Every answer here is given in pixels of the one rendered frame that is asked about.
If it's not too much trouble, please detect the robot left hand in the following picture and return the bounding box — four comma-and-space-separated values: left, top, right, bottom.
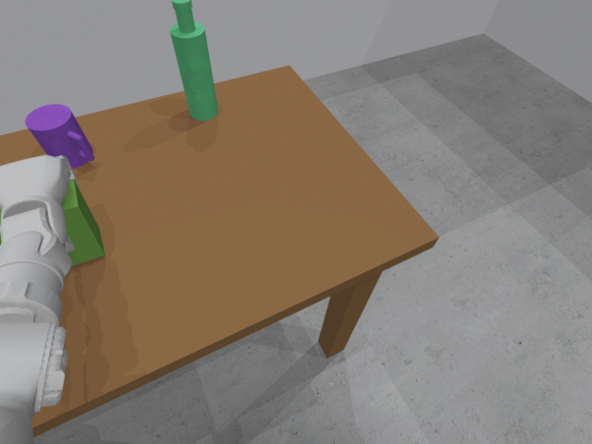
0, 154, 80, 253

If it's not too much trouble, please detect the robot left forearm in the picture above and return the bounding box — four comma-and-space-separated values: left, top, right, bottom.
0, 195, 72, 327

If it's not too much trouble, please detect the sponge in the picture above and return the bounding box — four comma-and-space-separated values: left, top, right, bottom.
0, 179, 105, 265

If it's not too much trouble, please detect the left robot upper arm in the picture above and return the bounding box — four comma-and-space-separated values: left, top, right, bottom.
0, 322, 68, 444

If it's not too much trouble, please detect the table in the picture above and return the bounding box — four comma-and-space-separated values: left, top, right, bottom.
0, 66, 439, 438

